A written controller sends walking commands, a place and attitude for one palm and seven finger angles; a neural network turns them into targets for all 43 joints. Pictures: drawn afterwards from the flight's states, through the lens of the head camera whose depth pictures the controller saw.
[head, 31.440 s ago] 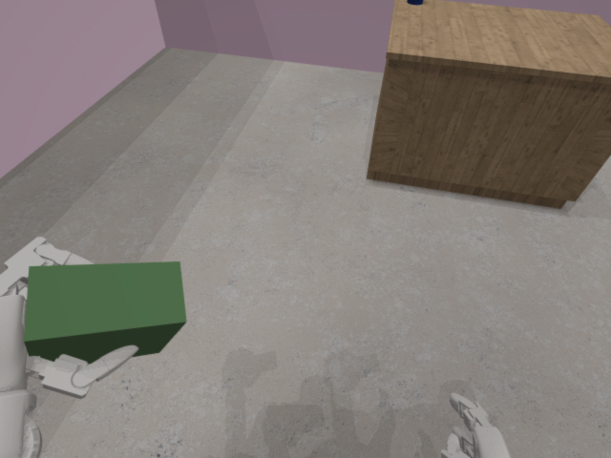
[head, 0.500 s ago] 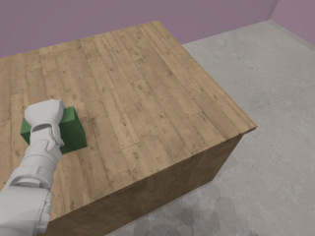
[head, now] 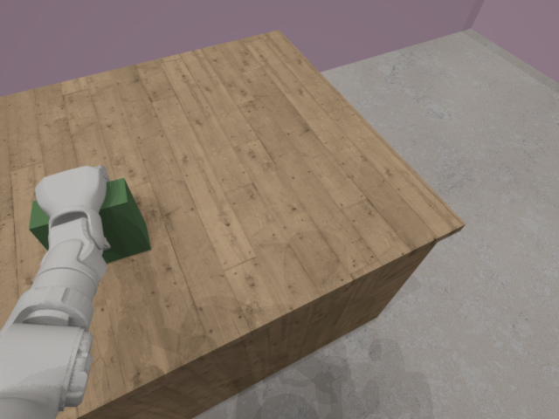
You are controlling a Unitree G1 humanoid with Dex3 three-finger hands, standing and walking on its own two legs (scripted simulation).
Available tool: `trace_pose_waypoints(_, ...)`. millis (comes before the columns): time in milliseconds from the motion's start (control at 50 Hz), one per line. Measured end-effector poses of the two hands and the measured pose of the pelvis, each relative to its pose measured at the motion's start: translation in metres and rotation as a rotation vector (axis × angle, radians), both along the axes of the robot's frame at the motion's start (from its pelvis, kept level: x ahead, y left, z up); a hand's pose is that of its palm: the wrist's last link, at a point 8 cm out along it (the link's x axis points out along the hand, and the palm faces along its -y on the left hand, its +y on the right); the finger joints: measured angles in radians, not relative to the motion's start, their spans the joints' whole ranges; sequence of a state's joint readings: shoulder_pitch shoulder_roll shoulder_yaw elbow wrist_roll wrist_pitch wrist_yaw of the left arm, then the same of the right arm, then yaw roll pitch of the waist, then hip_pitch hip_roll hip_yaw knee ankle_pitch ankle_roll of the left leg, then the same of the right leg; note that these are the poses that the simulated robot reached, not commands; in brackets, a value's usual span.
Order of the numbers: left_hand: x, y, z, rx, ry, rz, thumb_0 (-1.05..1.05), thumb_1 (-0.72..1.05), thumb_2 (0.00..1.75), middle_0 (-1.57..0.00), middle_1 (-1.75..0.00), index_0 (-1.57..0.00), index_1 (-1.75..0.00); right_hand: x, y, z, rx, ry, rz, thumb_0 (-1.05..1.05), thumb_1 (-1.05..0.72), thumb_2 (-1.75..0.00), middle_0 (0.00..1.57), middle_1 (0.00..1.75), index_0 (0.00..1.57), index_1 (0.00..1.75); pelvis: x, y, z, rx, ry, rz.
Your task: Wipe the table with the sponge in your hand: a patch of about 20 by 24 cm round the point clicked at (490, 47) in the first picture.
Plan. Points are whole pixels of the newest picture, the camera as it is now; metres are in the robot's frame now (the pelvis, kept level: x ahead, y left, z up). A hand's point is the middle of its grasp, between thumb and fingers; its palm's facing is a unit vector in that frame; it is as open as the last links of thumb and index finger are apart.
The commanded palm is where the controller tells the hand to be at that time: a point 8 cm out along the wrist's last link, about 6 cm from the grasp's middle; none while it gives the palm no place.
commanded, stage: slide back across to the first lane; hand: left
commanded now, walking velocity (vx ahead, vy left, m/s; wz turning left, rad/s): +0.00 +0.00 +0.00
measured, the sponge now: (101, 234) +0.40 +0.31 -0.03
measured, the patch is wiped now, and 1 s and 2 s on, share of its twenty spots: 1.00 1.00 1.00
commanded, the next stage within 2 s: wipe back along the first lane in 0.44 s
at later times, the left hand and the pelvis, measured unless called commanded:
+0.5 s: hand (39, 234) +0.37 +0.37 +0.03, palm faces -0.15 -0.03 -0.99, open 10.2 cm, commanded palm +0.35 +0.36 +0.08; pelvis +0.02 +0.00 +0.01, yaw +1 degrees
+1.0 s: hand (40, 256) +0.34 +0.35 +0.02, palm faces -0.09 -0.04 -1.00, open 10.2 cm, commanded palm +0.30 +0.33 +0.06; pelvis +0.02 +0.01 +0.01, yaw +2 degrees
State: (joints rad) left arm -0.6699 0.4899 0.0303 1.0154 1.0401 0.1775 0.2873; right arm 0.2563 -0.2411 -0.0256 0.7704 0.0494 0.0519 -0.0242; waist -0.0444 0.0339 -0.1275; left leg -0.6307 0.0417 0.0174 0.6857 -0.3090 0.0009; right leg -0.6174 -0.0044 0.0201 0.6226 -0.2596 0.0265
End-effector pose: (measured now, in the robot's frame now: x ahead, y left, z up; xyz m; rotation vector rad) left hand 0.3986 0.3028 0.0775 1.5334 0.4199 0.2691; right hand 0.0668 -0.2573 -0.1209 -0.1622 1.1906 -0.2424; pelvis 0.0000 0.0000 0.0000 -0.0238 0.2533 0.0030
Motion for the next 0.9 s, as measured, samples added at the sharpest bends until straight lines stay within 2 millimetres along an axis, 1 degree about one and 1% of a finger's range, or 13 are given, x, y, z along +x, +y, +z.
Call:
trace_pose_waypoints(120, -0.003, 0.005, 0.002, -0.007, 0.005, 0.026, 0.01, -0.53, 1.04, -0.73, -1.3, -0.75, -1.33, 0.011, 0.001, 0.005, 0.004, -0.016, 0.011, 0.01, -0.91, -0.9, 0.2, 0.3, 0.21, 0.3, 0.005, 0.0, 0.004, 0.002, -0.022, 0.004)
trace_pose_waypoints(240, -0.007, 0.02, 0.005, -0.008, 0.029, 0.046, 0.01, -0.53, 1.04, -0.73, -1.3, -0.75, -1.33, 0.03, -0.006, 0.012, -0.011, -0.049, 0.026, 0.01, -0.91, -0.9, 0.2, 0.3, 0.21, 0.3, 0.012, -0.003, 0.006, 0.003, -0.031, 0.003)
trace_pose_waypoints(400, -0.029, 0.047, 0.006, -0.006, 0.049, 0.071, 0.01, -0.52, 1.04, -0.72, -1.3, -0.75, -1.33, 0.054, -0.017, 0.019, -0.039, -0.074, 0.05, 0.01, -0.91, -0.9, 0.2, 0.3, 0.2, 0.3, 0.021, -0.005, 0.008, -0.002, -0.042, 0.012)
trace_pose_waypoints(520, -0.039, 0.059, 0.007, 0.004, 0.059, 0.065, 0.01, -0.52, 1.04, -0.72, -1.3, -0.74, -1.33, 0.067, -0.018, 0.02, -0.056, -0.075, 0.074, 0.01, -0.91, -0.9, 0.2, 0.3, 0.2, 0.3, 0.024, -0.005, 0.008, -0.004, -0.046, 0.028)
trace_pose_waypoints(600, -0.039, 0.062, 0.006, 0.005, 0.071, 0.053, 0.01, -0.52, 1.04, -0.72, -1.31, -0.74, -1.33, 0.07, -0.016, 0.019, -0.057, -0.073, 0.082, 0.01, -0.91, -0.9, 0.2, 0.3, 0.2, 0.3, 0.024, -0.004, 0.008, -0.004, -0.042, 0.03)
trace_pose_waypoints(680, -0.04, 0.06, 0.005, 0.019, 0.064, 0.037, 0.0, -0.52, 1.04, -0.72, -1.31, -0.74, -1.33, 0.069, -0.011, 0.017, -0.043, -0.074, 0.073, 0.01, -0.91, -0.9, 0.2, 0.3, 0.2, 0.3, 0.024, -0.002, 0.008, -0.006, -0.038, 0.024)
trace_pose_waypoints(800, -0.052, 0.057, 0.003, 0.004, 0.02, 0.054, 0.0, -0.52, 1.04, -0.71, -1.31, -0.74, -1.34, 0.068, -0.002, 0.014, -0.015, -0.076, 0.063, 0.01, -0.91, -0.9, 0.2, 0.3, 0.2, 0.3, 0.026, 0.002, 0.008, -0.006, -0.048, 0.018)
trace_pose_waypoints(900, -0.064, 0.05, 0.002, 0.001, 0.001, 0.067, 0.0, -0.51, 1.04, -0.71, -1.31, -0.73, -1.34, 0.074, 0.007, 0.014, 0.003, -0.095, 0.08, 0.01, -0.91, -0.9, 0.2, 0.3, 0.2, 0.3, 0.025, 0.005, 0.009, -0.004, -0.067, 0.024)
